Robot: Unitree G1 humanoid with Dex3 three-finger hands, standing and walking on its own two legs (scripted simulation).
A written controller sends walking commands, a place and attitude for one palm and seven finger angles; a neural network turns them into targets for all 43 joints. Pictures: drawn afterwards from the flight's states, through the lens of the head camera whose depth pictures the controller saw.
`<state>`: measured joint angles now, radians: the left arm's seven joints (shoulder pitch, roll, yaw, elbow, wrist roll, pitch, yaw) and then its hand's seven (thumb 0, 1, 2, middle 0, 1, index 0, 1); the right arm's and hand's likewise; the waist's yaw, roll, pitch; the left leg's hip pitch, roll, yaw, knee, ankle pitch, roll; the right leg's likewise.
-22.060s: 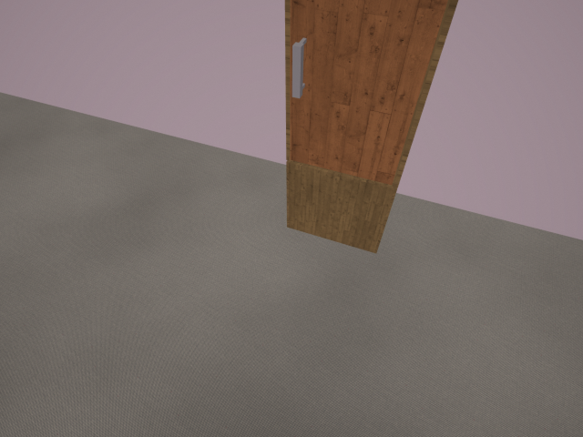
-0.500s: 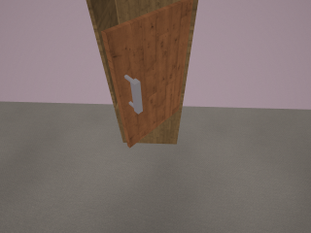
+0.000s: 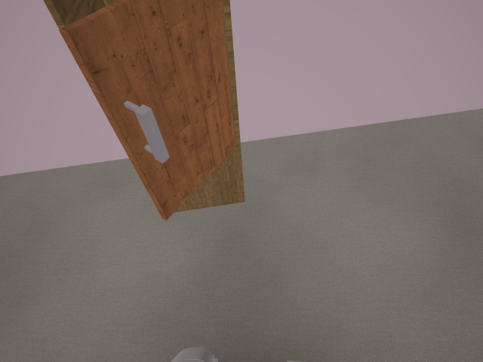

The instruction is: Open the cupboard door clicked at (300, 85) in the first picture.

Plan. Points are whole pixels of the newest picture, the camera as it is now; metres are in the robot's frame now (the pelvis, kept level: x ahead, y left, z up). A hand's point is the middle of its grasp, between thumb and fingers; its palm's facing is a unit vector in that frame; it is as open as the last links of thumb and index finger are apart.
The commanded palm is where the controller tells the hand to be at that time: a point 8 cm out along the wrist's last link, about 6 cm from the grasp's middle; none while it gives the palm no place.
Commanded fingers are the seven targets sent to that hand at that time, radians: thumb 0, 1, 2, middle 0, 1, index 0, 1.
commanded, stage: walk to a spot facing it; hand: left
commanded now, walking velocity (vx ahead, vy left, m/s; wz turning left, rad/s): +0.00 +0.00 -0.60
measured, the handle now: (146, 132) +0.54 +0.25 +0.03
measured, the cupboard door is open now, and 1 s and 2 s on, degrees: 46 46 46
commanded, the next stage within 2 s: none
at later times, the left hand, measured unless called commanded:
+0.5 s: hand out of the picture +0.13 +0.21 -0.15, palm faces -0.22 -0.94 -0.25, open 7.4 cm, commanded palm none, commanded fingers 0.00 0.90 0.90 -0.20 -0.30 -0.20 -0.30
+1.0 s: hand (211, 331) +0.19 +0.09 -0.15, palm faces -0.57 -0.79 -0.21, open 7.4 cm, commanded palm none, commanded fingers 0.00 0.90 0.90 -0.20 -0.30 -0.20 -0.30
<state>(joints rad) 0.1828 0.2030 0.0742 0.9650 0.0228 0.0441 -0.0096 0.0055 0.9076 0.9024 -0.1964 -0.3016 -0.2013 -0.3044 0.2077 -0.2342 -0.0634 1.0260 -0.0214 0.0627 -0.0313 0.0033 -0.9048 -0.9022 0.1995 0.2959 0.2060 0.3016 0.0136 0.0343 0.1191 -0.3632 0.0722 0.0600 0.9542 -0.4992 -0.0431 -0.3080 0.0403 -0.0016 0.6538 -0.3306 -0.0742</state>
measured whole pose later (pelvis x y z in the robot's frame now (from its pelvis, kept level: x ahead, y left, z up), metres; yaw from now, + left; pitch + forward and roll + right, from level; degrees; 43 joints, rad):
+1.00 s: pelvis -0.03 -0.02 +0.01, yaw -36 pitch +1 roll -2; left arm 0.12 0.25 0.07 0.87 0.02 0.07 -0.05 0.01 0.91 0.90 -0.19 -0.30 -0.20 -0.30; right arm 0.27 -0.24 -0.03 0.91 -0.04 0.01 -0.02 0.00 -0.90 -0.90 0.20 0.30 0.21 0.30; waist 0.00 0.02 0.10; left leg -0.27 0.17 0.10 0.57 -0.31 -0.07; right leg -0.39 0.01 -0.06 0.76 -0.44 0.02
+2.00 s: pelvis +0.14 -0.31 +0.01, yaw -65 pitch +2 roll +0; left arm 0.20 0.22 0.08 1.02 0.03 0.01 -0.04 0.01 0.92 0.90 -0.19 -0.30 -0.20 -0.30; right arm 0.31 -0.14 -0.03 0.97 -0.05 -0.09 0.00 0.00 -0.91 -0.90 0.20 0.30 0.20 0.30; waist -0.03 -0.04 0.03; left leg -0.30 0.10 0.12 0.55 -0.28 -0.04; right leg -0.47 -0.03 -0.02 1.11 -0.39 -0.03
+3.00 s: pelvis +0.26 -0.70 -0.01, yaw -54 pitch +1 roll +0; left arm 0.18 0.22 0.07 0.97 0.01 0.03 0.01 0.00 0.92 0.90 -0.20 -0.30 -0.20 -0.30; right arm 0.19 -0.20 -0.05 0.96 -0.03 -0.01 0.01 0.00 -0.91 -0.90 0.20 0.30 0.20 0.30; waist -0.03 -0.04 0.07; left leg -0.39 0.05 0.12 0.66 -0.26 0.03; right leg -0.34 -0.12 -0.14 0.94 -0.56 0.06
